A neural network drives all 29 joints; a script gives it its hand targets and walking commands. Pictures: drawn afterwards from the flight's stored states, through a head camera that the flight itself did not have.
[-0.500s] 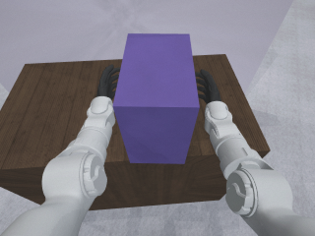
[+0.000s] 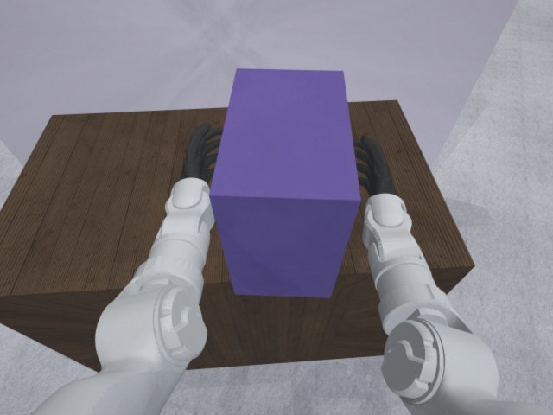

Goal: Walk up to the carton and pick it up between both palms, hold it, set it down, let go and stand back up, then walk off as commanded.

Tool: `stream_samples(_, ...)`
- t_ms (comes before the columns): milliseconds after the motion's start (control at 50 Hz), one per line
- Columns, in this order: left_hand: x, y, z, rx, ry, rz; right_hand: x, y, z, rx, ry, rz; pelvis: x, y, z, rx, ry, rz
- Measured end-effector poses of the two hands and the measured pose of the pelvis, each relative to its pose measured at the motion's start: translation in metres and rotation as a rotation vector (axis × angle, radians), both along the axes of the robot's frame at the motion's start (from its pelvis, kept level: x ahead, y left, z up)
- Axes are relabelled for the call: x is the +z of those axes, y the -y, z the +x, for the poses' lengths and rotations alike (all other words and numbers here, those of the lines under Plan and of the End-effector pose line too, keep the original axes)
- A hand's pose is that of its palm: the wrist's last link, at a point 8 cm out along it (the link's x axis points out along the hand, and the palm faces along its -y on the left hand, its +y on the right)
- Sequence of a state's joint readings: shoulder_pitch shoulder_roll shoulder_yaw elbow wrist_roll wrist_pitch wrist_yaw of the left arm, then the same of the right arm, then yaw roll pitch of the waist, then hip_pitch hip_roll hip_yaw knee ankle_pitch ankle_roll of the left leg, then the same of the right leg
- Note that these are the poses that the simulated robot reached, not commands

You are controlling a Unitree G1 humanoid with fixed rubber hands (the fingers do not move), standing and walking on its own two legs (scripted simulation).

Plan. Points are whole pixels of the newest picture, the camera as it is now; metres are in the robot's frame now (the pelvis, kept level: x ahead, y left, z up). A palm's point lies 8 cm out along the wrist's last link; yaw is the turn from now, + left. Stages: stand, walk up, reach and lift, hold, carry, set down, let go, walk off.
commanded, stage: reach and lift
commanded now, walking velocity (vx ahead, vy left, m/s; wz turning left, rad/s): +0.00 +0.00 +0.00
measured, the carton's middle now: (285, 189) +0.48 +0.03 +0.03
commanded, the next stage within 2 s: none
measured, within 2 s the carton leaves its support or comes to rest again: leaves its support in 1.24 s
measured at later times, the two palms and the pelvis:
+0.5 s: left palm (197, 178) +0.44 +0.17 +0.09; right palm (379, 191) +0.43 -0.10 +0.09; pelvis +0.00 +0.00 +0.00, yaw +0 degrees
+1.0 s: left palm (199, 183) +0.43 +0.16 +0.09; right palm (382, 198) +0.42 -0.11 +0.09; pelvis +0.00 +0.00 +0.00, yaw +0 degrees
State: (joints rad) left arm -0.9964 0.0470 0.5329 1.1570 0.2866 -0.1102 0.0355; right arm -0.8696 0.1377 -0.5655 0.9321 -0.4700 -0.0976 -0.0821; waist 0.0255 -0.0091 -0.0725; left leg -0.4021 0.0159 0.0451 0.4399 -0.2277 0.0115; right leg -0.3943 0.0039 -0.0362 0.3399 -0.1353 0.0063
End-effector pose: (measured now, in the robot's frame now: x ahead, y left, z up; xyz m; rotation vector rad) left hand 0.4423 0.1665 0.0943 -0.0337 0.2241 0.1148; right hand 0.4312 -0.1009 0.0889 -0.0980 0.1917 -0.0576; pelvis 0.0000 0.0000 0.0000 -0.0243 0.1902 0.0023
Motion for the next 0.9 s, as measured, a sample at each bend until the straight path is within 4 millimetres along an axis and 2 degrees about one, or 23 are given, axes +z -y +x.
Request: stream_samples(900, 0.0006, 0.0016, -0.0045, 0.004, 0.006, -0.010, -0.0007, 0.0009, -0.0062, -0.012, 0.023, 0.012, 0.0003, -0.0019, 0.0007, 0.001, 0.005, 0.000)
